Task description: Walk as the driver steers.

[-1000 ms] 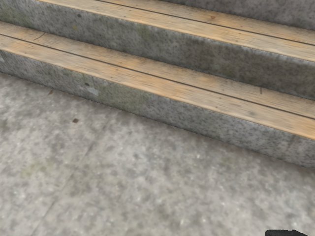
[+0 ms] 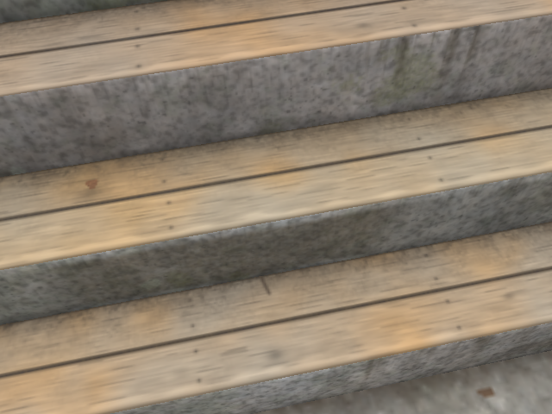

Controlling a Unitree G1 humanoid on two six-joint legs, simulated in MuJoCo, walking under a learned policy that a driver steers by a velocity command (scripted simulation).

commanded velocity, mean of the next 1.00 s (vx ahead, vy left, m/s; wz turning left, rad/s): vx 0.16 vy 0.00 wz -0.20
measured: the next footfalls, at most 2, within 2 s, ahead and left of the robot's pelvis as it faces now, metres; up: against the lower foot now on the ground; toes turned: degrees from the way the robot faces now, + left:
left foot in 0.12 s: +0.19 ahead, +0.12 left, +0.00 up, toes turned -6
right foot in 0.46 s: +0.07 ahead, -0.09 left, +0.00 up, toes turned -6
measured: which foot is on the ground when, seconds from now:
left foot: up 0.00-0.10, down 0.12-1.00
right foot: down 0.00-0.12, up 0.14-0.44, down 0.46-1.00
